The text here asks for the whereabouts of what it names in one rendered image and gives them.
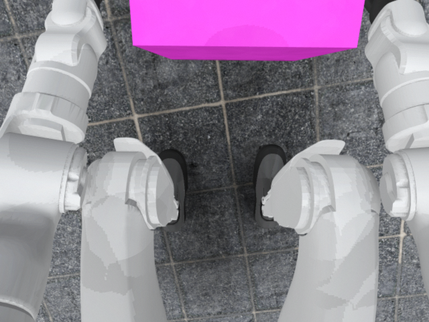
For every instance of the right robot hand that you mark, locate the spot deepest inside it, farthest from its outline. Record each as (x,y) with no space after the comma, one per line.
(374,7)

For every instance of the left robot upper arm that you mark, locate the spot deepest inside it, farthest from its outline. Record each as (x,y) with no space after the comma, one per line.
(40,178)

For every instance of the carton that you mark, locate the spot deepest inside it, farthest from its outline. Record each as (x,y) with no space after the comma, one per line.
(269,30)

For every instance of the left robot shin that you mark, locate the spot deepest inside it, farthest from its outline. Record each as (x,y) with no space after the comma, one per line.
(134,145)

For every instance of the robot right forearm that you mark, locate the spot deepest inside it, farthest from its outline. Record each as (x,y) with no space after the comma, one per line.
(398,50)

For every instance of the robot left forearm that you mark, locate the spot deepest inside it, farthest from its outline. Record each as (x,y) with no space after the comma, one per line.
(61,77)

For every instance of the right robot upper arm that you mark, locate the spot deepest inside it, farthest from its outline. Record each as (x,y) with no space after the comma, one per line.
(404,190)

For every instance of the robot right foot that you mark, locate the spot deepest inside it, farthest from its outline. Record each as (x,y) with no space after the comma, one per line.
(269,160)

